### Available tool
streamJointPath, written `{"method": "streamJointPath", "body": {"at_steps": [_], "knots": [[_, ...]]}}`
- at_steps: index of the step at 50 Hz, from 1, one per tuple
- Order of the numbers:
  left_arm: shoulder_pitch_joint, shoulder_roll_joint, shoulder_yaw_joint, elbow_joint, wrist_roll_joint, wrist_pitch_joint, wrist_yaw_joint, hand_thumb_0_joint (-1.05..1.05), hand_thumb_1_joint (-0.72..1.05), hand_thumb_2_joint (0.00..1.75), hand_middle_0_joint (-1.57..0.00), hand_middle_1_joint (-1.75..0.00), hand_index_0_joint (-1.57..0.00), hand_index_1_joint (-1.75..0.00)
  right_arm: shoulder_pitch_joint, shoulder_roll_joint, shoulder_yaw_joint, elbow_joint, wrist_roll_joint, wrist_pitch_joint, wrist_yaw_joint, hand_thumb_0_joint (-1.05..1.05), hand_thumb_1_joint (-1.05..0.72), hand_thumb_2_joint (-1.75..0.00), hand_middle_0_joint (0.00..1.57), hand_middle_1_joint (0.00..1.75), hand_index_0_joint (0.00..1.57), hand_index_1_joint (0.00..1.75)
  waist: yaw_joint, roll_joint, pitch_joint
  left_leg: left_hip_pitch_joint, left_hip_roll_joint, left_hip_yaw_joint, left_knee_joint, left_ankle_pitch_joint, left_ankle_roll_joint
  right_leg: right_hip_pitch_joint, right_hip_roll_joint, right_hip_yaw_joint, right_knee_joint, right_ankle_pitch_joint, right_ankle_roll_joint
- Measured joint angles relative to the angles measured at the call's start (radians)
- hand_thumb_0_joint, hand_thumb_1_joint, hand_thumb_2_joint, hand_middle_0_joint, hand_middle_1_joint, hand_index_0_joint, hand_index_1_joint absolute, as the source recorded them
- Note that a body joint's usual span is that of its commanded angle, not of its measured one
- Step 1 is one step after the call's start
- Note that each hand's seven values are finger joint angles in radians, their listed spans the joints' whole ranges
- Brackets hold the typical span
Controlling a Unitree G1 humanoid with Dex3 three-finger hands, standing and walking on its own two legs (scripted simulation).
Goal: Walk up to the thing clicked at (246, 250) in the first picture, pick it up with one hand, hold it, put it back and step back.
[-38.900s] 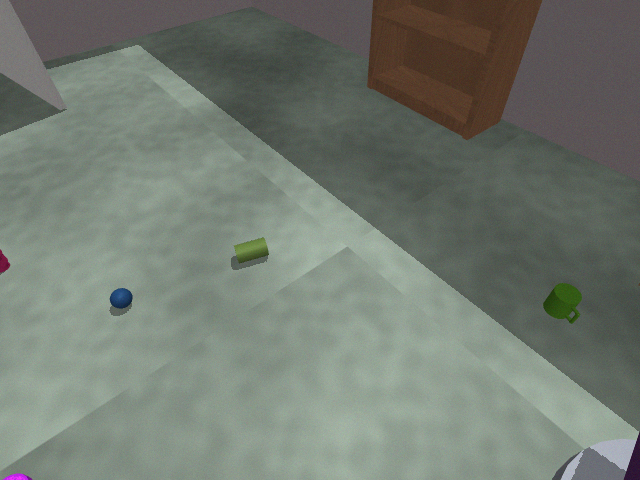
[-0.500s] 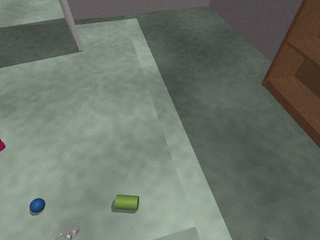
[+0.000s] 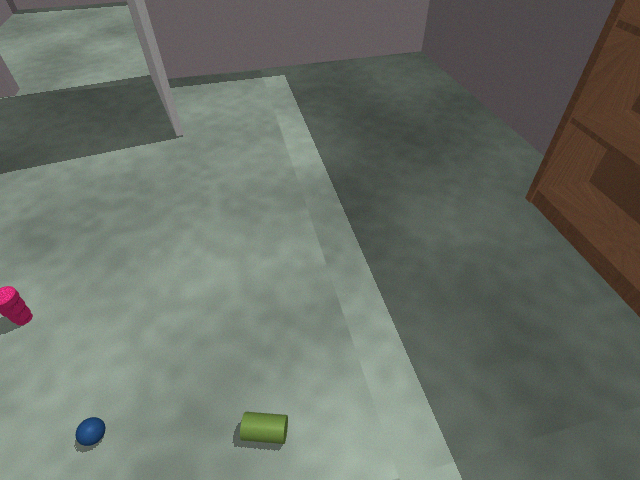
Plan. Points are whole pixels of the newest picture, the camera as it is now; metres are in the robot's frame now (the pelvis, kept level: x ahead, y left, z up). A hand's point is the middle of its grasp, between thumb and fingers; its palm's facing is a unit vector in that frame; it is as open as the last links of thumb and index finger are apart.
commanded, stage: stand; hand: left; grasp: from above
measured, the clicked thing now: (264, 427) +0.45 +0.22 -0.74
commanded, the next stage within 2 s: step back in 1.74 s
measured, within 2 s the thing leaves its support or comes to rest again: neither
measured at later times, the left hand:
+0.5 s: hand out of the picture +0.05 +0.22 -0.16, palm faces +0.02 -0.94 -0.33, open 7.4 cm
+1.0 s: hand out of the picture +0.08 +0.22 -0.15, palm faces +0.03 -0.94 -0.33, open 7.4 cm
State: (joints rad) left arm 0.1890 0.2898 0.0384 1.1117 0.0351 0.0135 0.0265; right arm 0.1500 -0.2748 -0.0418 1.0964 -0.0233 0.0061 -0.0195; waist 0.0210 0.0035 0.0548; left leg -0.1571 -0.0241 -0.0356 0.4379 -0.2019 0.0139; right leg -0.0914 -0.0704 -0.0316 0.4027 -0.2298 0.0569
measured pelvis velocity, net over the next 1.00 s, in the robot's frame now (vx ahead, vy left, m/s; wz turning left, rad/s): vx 0.01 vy -0.03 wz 0.01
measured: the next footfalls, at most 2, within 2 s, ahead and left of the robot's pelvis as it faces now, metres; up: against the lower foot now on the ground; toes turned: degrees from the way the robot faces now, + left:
none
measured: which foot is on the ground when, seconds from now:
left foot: down 0.00-1.00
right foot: down 0.00-1.00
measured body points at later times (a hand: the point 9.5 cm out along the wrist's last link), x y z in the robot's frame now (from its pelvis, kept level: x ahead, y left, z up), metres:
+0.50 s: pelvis +0.00 -0.02 +0.00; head +0.01 -0.02 +0.45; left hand +0.05 +0.27 -0.14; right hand +0.06 -0.31 -0.14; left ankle +0.03 +0.11 -0.74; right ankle +0.00 -0.16 -0.74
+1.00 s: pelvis +0.01 -0.03 +0.01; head +0.02 -0.03 +0.45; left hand +0.08 +0.27 -0.13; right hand +0.09 -0.32 -0.13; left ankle +0.03 +0.11 -0.74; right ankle +0.00 -0.16 -0.74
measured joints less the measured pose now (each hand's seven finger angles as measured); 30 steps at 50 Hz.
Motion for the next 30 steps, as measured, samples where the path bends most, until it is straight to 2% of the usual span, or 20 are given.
{"method": "streamJointPath", "body": {"at_steps": [15,30], "knots": [[-0.008,0.016,-0.001,0.034,-0.004,-0.009,-0.009,0.01,0.91,0.89,-0.20,-0.30,-0.21,-0.30,0.005,-0.033,0.004,0.029,0.003,0.005,0.009,0.01,-0.91,-0.90,0.20,0.30,0.21,0.30,-0.011,0.012,0.003,0.001,0.017,-0.014,-0.035,0.025,-0.018,-0.001,0.017,-0.013,-0.026,0.017,-0.017],[-0.051,0.011,-0.001,0.033,-0.015,-0.016,-0.015,0.01,0.91,0.89,-0.20,-0.30,-0.21,-0.30,-0.005,-0.040,0.024,0.038,0.007,-0.004,0.007,0.01,-0.91,-0.90,0.20,0.30,0.21,0.30,-0.017,0.011,0.011,0.013,0.030,-0.021,-0.054,0.021,-0.031,0.014,0.031,-0.020,-0.048,0.014,-0.029]]}}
